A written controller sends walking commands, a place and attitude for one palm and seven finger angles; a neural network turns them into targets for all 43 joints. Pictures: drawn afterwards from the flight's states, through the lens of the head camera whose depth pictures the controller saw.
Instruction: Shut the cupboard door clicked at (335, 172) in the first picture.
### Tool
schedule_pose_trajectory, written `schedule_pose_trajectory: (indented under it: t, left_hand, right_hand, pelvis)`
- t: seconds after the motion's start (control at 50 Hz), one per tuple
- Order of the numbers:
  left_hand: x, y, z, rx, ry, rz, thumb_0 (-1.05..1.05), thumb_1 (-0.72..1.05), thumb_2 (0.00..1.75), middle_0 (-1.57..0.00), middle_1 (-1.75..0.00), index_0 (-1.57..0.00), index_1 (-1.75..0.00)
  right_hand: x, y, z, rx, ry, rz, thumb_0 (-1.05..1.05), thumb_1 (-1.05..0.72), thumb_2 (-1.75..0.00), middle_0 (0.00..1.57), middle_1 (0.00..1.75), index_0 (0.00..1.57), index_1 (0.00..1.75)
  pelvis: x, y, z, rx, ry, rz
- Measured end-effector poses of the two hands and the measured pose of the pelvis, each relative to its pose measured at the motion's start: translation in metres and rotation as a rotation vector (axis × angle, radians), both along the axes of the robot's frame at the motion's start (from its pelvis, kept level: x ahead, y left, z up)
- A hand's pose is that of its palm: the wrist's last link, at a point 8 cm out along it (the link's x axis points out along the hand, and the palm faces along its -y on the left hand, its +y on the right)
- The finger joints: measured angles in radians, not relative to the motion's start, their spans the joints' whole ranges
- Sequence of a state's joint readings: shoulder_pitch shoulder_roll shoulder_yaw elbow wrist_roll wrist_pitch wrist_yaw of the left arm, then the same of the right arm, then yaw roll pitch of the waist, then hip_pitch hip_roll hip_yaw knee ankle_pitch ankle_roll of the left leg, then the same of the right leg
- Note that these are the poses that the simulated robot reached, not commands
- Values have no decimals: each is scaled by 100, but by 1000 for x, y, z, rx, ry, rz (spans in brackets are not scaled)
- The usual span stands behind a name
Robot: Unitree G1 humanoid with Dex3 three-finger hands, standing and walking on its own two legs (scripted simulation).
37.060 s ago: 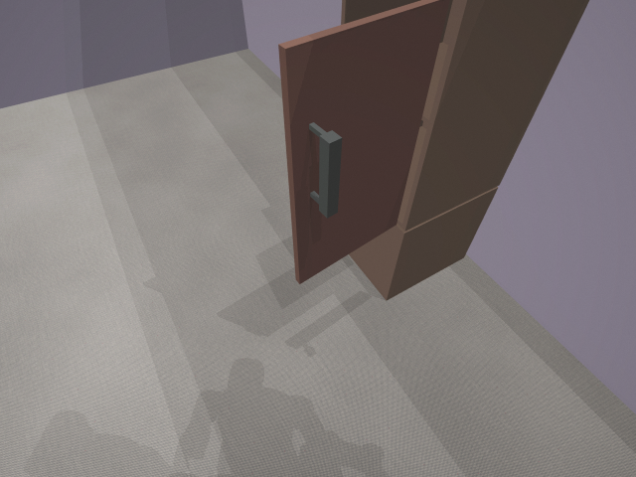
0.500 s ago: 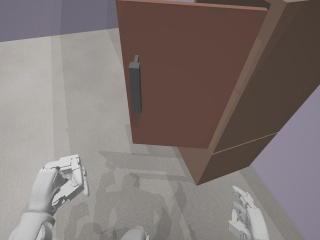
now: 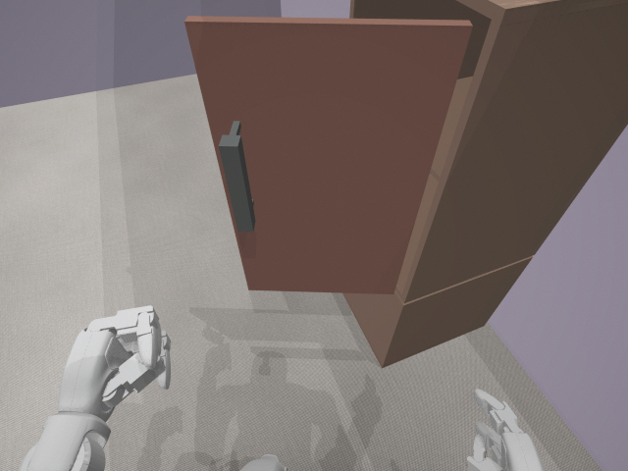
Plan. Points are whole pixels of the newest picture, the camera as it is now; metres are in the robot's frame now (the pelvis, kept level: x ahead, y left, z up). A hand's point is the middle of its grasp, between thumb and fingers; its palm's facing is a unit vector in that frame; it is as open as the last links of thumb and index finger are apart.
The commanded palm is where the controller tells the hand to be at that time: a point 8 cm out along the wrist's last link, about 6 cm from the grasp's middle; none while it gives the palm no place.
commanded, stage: raise the hand and make a fist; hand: left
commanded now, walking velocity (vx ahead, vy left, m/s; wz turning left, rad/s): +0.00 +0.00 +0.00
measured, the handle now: (241, 178) +0.52 +0.15 +0.08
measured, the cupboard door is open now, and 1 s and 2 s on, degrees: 66 66 66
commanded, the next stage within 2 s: bring the fist close to the handle in 0.10 s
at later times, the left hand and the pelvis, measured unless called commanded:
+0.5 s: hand (199, 318) +0.28 +0.16 +0.08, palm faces -0.03 -1.00 -0.04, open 3.1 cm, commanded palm +0.26 +0.21 +0.08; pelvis +0.01 -0.01 +0.00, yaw +0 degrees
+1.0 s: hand (241, 255) +0.37 +0.12 +0.08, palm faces -0.02 -1.00 -0.01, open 3.1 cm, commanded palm +0.35 +0.17 +0.08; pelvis +0.01 +0.00 +0.00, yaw -1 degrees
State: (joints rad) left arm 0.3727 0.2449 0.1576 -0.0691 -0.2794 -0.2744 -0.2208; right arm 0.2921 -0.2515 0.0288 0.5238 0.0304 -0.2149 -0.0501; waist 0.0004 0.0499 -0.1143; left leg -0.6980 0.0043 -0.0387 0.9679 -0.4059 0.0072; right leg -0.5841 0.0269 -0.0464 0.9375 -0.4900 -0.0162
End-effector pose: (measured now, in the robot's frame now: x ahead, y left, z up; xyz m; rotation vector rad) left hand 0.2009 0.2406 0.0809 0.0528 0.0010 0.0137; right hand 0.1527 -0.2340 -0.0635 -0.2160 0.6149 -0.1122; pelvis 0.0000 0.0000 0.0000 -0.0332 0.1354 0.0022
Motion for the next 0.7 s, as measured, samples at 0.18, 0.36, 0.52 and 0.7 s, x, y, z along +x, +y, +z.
schedule_pose_trajectory:
  t: [0.18, 0.36, 0.52, 0.7]
  left_hand:
    - [1, -11, 0, 0, -1, -5, 2, 90, 90, -130, -150, -130, -150]
    - [18, -17, 1, -3, -22, -7, 2, 90, 90, -131, -150, -130, -150]
    - [60, -32, -2, -19, -19, -45, 2, 90, 90, -130, -150, -130, -150]
    - [94, -44, 0, -28, -21, -36, 2, 90, 90, -130, -150, -130, -150]
  right_hand:
    - [9, -7, -2, 14, -16, -1, 2, -91, -90, 20, 30, 20, 30]
    - [14, -7, -6, 20, -12, 9, 2, -91, -90, 20, 30, 20, 30]
    - [9, -6, -10, 24, 30, -11, 2, -91, -90, 20, 30, 20, 30]
    - [-2, -5, -12, 33, 92, -39, 2, -91, -90, 20, 30, 20, 30]
  pelvis:
    - [2, -9, -1, 7, 4, 1]
    - [5, -11, -2, 9, 12, 5]
    - [6, -9, -1, 13, 20, -3]
    - [11, -4, 4, 20, 24, -17]
